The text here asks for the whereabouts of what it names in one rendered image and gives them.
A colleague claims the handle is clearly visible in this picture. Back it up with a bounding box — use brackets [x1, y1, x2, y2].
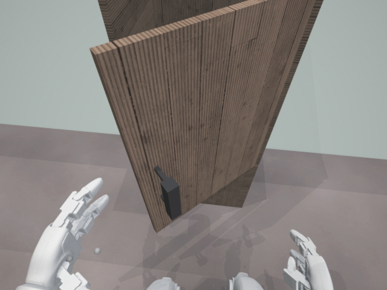
[154, 166, 181, 220]

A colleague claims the robot left hand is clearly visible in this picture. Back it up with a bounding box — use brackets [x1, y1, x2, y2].
[25, 178, 109, 290]

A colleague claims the robot right shin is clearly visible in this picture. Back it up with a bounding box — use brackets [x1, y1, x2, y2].
[237, 272, 249, 277]

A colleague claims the right robot thigh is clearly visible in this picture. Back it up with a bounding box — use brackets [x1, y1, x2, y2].
[227, 276, 263, 290]

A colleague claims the cupboard door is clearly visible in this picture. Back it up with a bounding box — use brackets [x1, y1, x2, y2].
[90, 0, 316, 233]

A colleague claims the robot right hand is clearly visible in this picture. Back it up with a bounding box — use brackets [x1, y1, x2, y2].
[284, 230, 334, 290]

